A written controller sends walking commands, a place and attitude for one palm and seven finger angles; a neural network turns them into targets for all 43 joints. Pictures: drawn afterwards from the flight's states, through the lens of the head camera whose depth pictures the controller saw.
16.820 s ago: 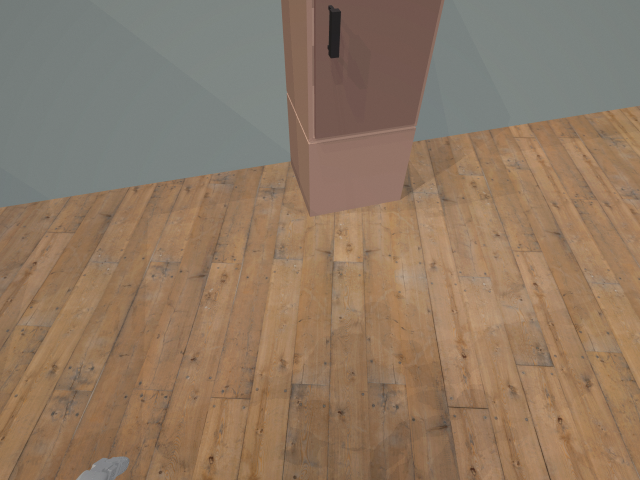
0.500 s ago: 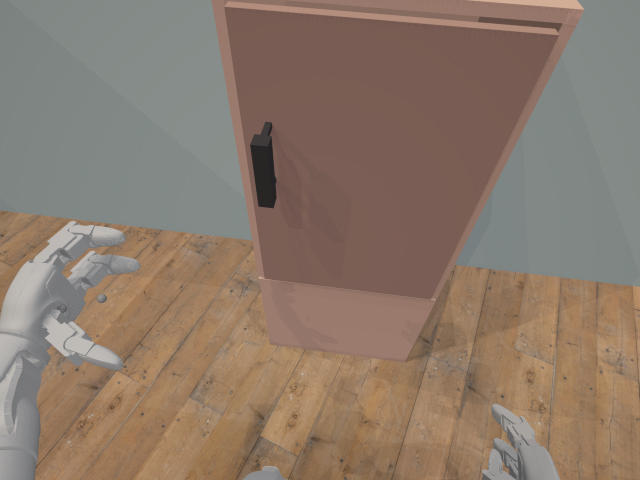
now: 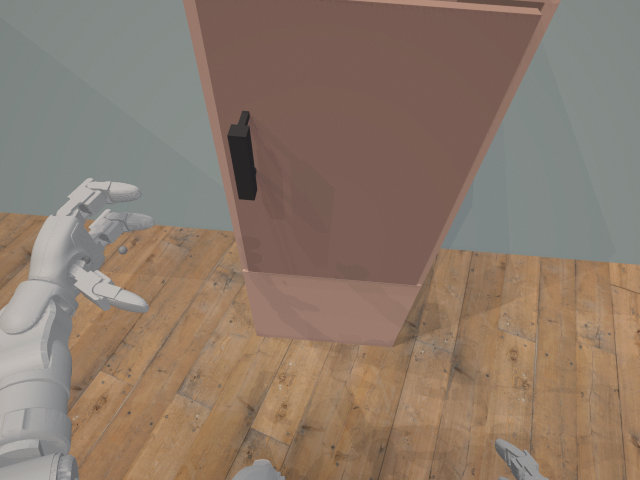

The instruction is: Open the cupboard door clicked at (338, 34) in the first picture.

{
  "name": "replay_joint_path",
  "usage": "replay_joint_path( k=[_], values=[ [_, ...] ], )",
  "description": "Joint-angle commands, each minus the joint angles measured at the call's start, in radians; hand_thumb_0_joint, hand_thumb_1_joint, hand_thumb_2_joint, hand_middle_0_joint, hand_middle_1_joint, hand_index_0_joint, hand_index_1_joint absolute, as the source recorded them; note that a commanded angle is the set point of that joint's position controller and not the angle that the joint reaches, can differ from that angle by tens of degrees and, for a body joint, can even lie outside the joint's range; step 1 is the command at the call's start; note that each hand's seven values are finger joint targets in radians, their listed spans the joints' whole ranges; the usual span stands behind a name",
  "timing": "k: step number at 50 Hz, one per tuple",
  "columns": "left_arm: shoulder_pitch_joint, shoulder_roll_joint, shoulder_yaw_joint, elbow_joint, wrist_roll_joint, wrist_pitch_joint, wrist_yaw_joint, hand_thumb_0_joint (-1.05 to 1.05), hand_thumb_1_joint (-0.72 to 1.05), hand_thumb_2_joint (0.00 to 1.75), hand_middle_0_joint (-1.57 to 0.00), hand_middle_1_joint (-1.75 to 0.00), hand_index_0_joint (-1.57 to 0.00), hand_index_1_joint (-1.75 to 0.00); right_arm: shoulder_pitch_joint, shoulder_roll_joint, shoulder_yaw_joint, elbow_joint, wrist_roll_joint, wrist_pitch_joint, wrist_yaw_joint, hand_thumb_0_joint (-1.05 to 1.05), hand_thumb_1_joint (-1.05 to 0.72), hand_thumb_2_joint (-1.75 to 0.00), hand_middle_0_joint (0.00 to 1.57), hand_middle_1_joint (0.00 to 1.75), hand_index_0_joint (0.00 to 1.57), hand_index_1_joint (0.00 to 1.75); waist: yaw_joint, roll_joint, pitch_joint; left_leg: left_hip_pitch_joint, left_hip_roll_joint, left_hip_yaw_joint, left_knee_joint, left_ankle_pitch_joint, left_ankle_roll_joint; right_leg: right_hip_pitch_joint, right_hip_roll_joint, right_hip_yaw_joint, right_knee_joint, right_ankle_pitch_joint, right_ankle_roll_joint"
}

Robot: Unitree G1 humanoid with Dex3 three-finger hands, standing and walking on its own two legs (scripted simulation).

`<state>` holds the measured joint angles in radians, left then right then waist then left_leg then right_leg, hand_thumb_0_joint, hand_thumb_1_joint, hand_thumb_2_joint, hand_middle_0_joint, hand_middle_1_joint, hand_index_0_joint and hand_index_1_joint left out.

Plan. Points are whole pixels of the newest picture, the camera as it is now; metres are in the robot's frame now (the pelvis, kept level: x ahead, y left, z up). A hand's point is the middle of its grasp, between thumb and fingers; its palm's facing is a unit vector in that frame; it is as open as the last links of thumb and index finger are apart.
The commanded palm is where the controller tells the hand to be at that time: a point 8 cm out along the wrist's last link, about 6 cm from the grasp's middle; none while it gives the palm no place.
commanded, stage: move the hooked fingers beside the handle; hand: left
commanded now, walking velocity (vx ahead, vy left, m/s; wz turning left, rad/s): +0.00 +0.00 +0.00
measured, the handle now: (246, 155) +0.56 +0.13 +0.07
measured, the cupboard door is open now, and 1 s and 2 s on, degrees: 0 0 0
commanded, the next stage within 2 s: slide the fingers in behind the handle in 1.82 s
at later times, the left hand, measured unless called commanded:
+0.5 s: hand (161, 207) +0.43 +0.22 +0.09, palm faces -0.06 -1.00 +0.00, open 14.0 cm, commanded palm +0.42 +0.28 +0.08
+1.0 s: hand (191, 171) +0.51 +0.20 +0.08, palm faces -0.06 -1.00 +0.00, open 14.0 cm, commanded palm +0.49 +0.25 +0.07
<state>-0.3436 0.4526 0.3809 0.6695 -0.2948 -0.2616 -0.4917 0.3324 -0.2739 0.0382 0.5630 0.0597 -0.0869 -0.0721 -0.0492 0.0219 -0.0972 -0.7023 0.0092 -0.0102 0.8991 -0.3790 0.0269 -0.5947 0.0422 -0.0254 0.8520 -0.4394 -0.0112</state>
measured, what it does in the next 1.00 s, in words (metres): stands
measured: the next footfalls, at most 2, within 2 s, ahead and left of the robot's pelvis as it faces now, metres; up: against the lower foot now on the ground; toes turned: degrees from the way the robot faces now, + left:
none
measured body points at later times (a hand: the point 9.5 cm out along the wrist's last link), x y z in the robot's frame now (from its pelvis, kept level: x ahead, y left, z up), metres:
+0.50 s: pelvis +0.00 +0.00 -0.01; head +0.07 +0.02 +0.44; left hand +0.43 +0.28 +0.09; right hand +0.07 -0.27 -0.11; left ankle +0.04 +0.10 -0.69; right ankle -0.01 -0.12 -0.69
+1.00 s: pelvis +0.00 +0.00 -0.02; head +0.11 +0.02 +0.41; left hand +0.50 +0.25 +0.09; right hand +0.00 -0.28 -0.12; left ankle +0.04 +0.10 -0.69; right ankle -0.01 -0.12 -0.69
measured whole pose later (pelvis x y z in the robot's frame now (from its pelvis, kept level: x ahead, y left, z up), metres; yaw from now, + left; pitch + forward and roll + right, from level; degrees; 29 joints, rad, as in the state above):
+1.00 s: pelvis +0.00 +0.00 -0.02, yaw -2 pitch +19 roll -3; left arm -0.92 0.59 0.40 1.19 -0.12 -0.34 -0.37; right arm 0.40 -0.28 0.04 0.62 0.03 0.03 -0.04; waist -0.17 0.02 -0.10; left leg -0.94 0.03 -0.02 1.02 -0.42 0.02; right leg -0.83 0.07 -0.03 0.96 -0.47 -0.02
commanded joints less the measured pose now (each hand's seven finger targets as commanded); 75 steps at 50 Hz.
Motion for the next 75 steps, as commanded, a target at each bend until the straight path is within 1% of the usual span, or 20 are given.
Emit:
replay_joint_path(
  k=[1, 9, 15, 19, 20, 23, 27, 29, 38, 40, 42, 43, 45, 49, 53, 57, 60, 68, 71, 75],
  values=[
    [-0.386, 0.237, 0.024, -0.15, -0.016, -0.067, -0.004, 0.0, -0.5, 0.3, -0.3, -1.2, -0.3, -1.2, 0.003, -0.159, -0.065, -0.109, -0.001, -0.031, -0.013, 0.0, -0.9, -0.9, 0.2, 0.3, 0.2, 0.3, -0.01, 0.069, -0.274, 0.266, -0.001, -0.031, -0.11, 0.199, 0.009, -0.022, 0.007, 0.011, -0.113, 0.24, -0.016],
    [-0.51, 0.267, 0.037, -0.082, 0.012, -0.089, 0.036, 0.0, -0.5, 0.3, -0.3, -1.2, -0.3, -1.2, 0.032, -0.165, -0.068, -0.087, -0.009, -0.004, -0.005, 0.0, -0.9, -0.9, 0.2, 0.3, 0.2, 0.3, -0.007, 0.072, -0.32, 0.282, 0.002, -0.048, -0.096, 0.227, 0.003, -0.039, 0.008, 0.004, -0.089, 0.236, -0.024],
    [-0.573, 0.305, 0.06, 0.007, 0.04, -0.101, 0.057, 0.0, -0.5, 0.3, -0.3, -1.2, -0.3, -1.2, 0.057, -0.169, -0.07, -0.074, -0.012, 0.021, 0.001, 0.0, -0.9, -0.9, 0.2, 0.3, 0.2, 0.3, -0.017, 0.071, -0.34, 0.269, 0.007, -0.04, -0.079, 0.247, 0.003, -0.048, 0.008, 0.012, -0.08, 0.264, -0.018],
    [-0.647, 0.269, 0.021, 0.029, 0.046, -0.117, 0.06, 0.0, -0.5, 0.3, -0.3, -1.2, -0.3, -1.2, 0.07, -0.165, -0.069, -0.069, -0.014, 0.033, 0.006, 0.0, -0.9, -0.9, 0.2, 0.3, 0.2, 0.3, -0.034, 0.078, -0.358, 0.276, 0.006, -0.04, -0.063, 0.271, 0.006, -0.058, 0.011, 0.01, -0.07, 0.284, -0.019],
    [-0.647, 0.297, 0.043, 0.053, 0.051, -0.119, 0.061, 0.0, -0.5, 0.3, -0.3, -1.2, -0.3, -1.2, 0.078, -0.17, -0.071, -0.063, -0.014, 0.038, 0.007, 0.0, -0.9, -0.9, 0.2, 0.3, 0.2, 0.3, -0.033, 0.071, -0.368, 0.277, 0.01, -0.04, -0.061, 0.275, 0.004, -0.065, 0.012, 0.011, -0.067, 0.286, -0.017],
    [-0.71, 0.291, 0.02, 0.115, 0.064, -0.119, 0.062, 0.0, -0.5, 0.3, -0.3, -1.2, -0.3, -1.2, 0.089, -0.171, -0.069, -0.052, -0.014, 0.051, 0.007, 0.0, -0.9, -0.9, 0.2, 0.3, 0.2, 0.3, -0.055, 0.053, -0.336, 0.233, 0.009, -0.034, -0.055, 0.235, 0.011, -0.083, 0.01, 0.016, -0.071, 0.265, -0.011],
    [-0.774, 0.307, 0.025, 0.124, 0.076, -0.14, 0.065, 0.0, -0.5, 0.3, -0.3, -1.2, -0.3, -1.2, 0.107, -0.172, -0.071, -0.037, -0.02, 0.063, 0.011, 0.0, -0.9, -0.9, 0.2, 0.3, 0.2, 0.3, -0.058, 0.099, -0.392, 0.269, 0.011, -0.039, -0.035, 0.283, 0.007, -0.101, 0.011, 0.017, -0.054, 0.291, -0.013],
    [-0.759, 0.309, 0.035, 0.149, 0.073, -0.147, 0.067, 0.0, -0.5, 0.3, -0.3, -1.2, -0.3, -1.2, 0.117, -0.174, -0.073, -0.036, -0.022, 0.07, 0.013, 0.0, -0.9, -0.9, 0.2, 0.3, 0.2, 0.3, -0.052, 0.073, -0.405, 0.263, 0.012, -0.042, -0.027, 0.304, 0.008, -0.093, 0.016, 0.015, -0.045, 0.305, -0.017],
    [-0.891, 0.344, 0.03, 0.235, 0.113, -0.144, 0.102, 0.0, -0.5, 0.3, -0.3, -1.2, -0.3, -1.2, 0.15, -0.179, -0.069, -0.014, -0.027, 0.095, 0.019, 0.0, -0.9, -0.9, 0.2, 0.3, 0.2, 0.3, -0.086, 0.095, -0.384, 0.215, 0.015, -0.042, -0.012, 0.25, 0.01, -0.143, 0.017, 0.019, -0.042, 0.261, -0.01],
    [-0.926, 0.365, 0.045, 0.261, 0.121, -0.147, 0.109, 0.0, -0.5, 0.3, -0.3, -1.2, -0.3, -1.2, 0.164, -0.185, -0.07, -0.008, -0.029, 0.098, 0.017, 0.0, -0.9, -0.9, 0.2, 0.3, 0.2, 0.3, -0.096, 0.065, -0.405, 0.206, 0.017, -0.046, -0.001, 0.255, 0.012, -0.15, 0.02, 0.02, -0.034, 0.262, -0.007],
    [-0.968, 0.363, 0.03, 0.299, 0.132, -0.14, 0.114, 0.0, -0.5, 0.3, -0.3, -1.2, -0.3, -1.2, 0.172, -0.186, -0.067, -0.001, -0.03, 0.099, 0.018, 0.0, -0.9, -0.9, 0.2, 0.3, 0.2, 0.3, -0.114, 0.078, -0.383, 0.184, 0.017, -0.046, 0.006, 0.229, 0.014, -0.175, 0.019, 0.023, -0.037, 0.24, -0.005],
    [-0.988, 0.405, 0.054, 0.306, 0.137, -0.139, 0.118, 0.0, -0.5, 0.3, -0.3, -1.2, -0.3, -1.2, 0.177, -0.191, -0.066, 0.003, -0.033, 0.1, 0.017, 0.0, -0.9, -0.9, 0.2, 0.3, 0.2, 0.3, -0.114, 0.084, -0.386, 0.168, 0.018, -0.044, 0.011, 0.218, 0.015, -0.17, 0.018, 0.027, -0.037, 0.233, -0.004],
    [-1.03, 0.402, 0.041, 0.312, 0.149, -0.143, 0.122, 0.0, -0.5, 0.3, -0.3, -1.2, -0.3, -1.2, 0.188, -0.191, -0.064, 0.004, -0.035, 0.101, 0.016, 0.0, -0.9, -0.9, 0.2, 0.3, 0.2, 0.3, -0.122, 0.111, -0.425, 0.188, 0.019, -0.051, 0.02, 0.238, 0.012, -0.188, 0.02, 0.025, -0.023, 0.24, -0.006],
    [-1.043, 0.379, 0.034, 0.306, 0.149, -0.146, 0.126, 0.0, -0.5, 0.3, -0.3, -1.2, -0.3, -1.2, 0.218, -0.189, -0.066, 0.011, -0.046, 0.103, 0.026, 0.0, -0.9, -0.9, 0.2, 0.3, 0.2, 0.3, -0.121, 0.164, -0.489, 0.254, 0.023, -0.058, 0.036, 0.33, 0.007, -0.206, 0.027, 0.014, -0.008, 0.285, -0.013],
    [-1.009, 0.424, 0.063, 0.38, 0.17, -0.11, 0.132, 0.0, -0.5, 0.3, -0.3, -1.2, -0.3, -1.2, 0.238, -0.197, -0.065, 0.005, -0.047, 0.121, 0.031, 0.0, -0.9, -0.9, 0.2, 0.3, 0.2, 0.3, -0.121, 0.098, -0.443, 0.169, 0.023, -0.046, 0.036, 0.296, 0.013, -0.18, 0.027, 0.016, -0.015, 0.29, -0.005],
    [-0.961, 0.432, 0.087, 0.316, 0.17, -0.129, 0.14, 0.0, -0.5, 0.3, -0.3, -1.2, -0.3, -1.2, 0.247, -0.192, -0.07, -0.012, -0.051, 0.134, 0.038, 0.0, -0.9, -0.9, 0.2, 0.3, 0.2, 0.3, -0.095, 0.119, -0.507, 0.215, 0.023, -0.041, 0.04, 0.37, 0.009, -0.148, 0.032, 0.014, -0.004, 0.348, -0.008],
    [-0.965, 0.424, 0.097, 0.267, 0.158, -0.145, 0.142, 0.0, -0.5, 0.3, -0.3, -1.2, -0.3, -1.2, 0.246, -0.189, -0.075, -0.014, -0.05, 0.142, 0.042, 0.0, -0.9, -0.9, 0.2, 0.3, 0.2, 0.3, -0.096, 0.123, -0.523, 0.243, 0.025, -0.038, 0.041, 0.405, 0.009, -0.137, 0.037, 0.012, -0.002, 0.384, -0.007],
    [-0.886, 0.358, 0.067, 0.224, 0.144, -0.148, 0.146, 0.0, -0.5, 0.3, -0.3, -1.2, -0.3, -1.2, 0.225, -0.179, -0.081, -0.015, -0.044, 0.154, 0.048, 0.0, -0.9, -0.9, 0.2, 0.3, 0.2, 0.3, -0.086, 0.137, -0.478, 0.278, 0.023, -0.037, 0.023, 0.409, 0.006, -0.138, 0.039, 0.004, -0.022, 0.382, -0.01],
    [-0.907, 0.341, 0.043, 0.273, 0.141, -0.139, 0.145, 0.0, -0.5, 0.3, -0.3, -1.2, -0.3, -1.2, 0.217, -0.181, -0.077, -0.008, -0.04, 0.157, 0.044, 0.0, -0.9, -0.9, 0.2, 0.3, 0.2, 0.3, -0.108, 0.103, -0.407, 0.234, 0.02, -0.036, 0.02, 0.36, 0.01, -0.158, 0.036, 0.008, -0.03, 0.357, -0.007],
    [-0.957, 0.315, 0.02, 0.25, 0.14, -0.16, 0.149, 0.0, -0.5, 0.3, -0.3, -1.2, -0.3, -1.2, 0.206, -0.179, -0.077, -0.007, -0.04, 0.148, 0.041, 0.0, -0.9, -0.9, 0.2, 0.3, 0.2, 0.3, -0.113, 0.124, -0.428, 0.277, 0.023, -0.049, 0.021, 0.361, 0.005, -0.188, 0.034, 0.005, -0.023, 0.334, -0.012]
  ],
)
